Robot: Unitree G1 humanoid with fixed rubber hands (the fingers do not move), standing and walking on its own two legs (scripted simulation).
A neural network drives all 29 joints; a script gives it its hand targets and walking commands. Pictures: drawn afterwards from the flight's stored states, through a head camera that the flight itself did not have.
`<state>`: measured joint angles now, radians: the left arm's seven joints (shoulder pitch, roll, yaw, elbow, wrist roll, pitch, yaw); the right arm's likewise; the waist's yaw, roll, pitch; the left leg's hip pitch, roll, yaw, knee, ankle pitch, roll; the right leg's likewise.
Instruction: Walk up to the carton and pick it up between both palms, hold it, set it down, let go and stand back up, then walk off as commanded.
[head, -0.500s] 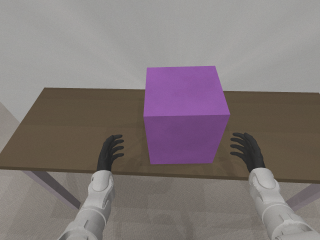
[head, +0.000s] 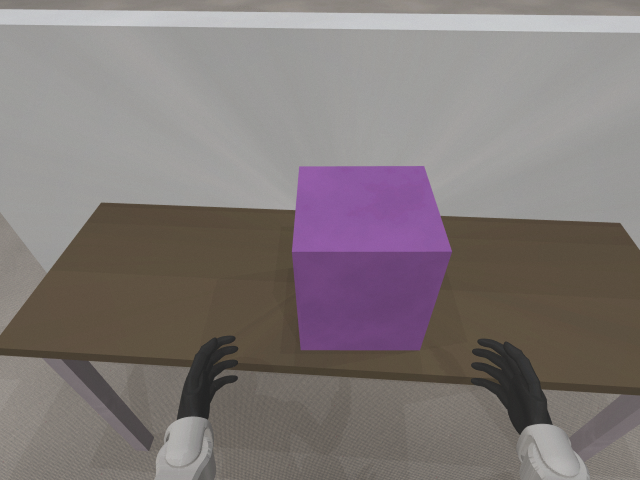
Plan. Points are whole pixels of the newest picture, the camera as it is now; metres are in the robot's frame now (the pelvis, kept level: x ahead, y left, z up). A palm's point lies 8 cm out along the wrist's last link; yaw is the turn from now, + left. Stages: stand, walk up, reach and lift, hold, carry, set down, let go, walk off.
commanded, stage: set down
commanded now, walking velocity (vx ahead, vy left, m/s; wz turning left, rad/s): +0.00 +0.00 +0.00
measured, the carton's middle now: (360, 260) +0.49 -0.01 -0.01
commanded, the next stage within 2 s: let go in 1.86 s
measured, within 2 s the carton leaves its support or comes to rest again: neither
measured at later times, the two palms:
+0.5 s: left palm (192, 418) +0.21 +0.20 -0.03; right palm (525, 423) +0.24 -0.21 -0.02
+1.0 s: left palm (187, 433) +0.20 +0.21 -0.05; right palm (522, 430) +0.23 -0.22 -0.04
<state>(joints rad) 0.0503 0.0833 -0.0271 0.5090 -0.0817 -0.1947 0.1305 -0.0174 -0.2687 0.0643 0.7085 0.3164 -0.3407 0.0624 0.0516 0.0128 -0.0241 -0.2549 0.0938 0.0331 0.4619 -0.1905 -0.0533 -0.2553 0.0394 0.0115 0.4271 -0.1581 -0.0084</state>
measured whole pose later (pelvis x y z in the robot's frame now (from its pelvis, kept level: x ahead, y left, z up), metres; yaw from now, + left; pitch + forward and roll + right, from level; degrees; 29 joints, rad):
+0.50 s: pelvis +0.00 +0.00 +0.00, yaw +0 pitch -2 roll +0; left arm 0.09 0.10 -0.03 0.47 -0.08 -0.09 0.13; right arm 0.07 -0.27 0.04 0.59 0.24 -0.22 0.06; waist 0.05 0.00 0.01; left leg -0.21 0.07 0.03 0.42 -0.18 -0.05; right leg -0.23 0.02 0.01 0.43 -0.17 -0.01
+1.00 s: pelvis +0.02 +0.00 +0.00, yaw +1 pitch -1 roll +0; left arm 0.13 0.13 -0.02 0.47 -0.08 -0.01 0.09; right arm 0.10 -0.27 0.04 0.59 0.19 -0.22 0.05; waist 0.05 0.00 0.05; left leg -0.20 0.07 0.03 0.42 -0.19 -0.05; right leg -0.22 0.02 0.01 0.43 -0.19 -0.01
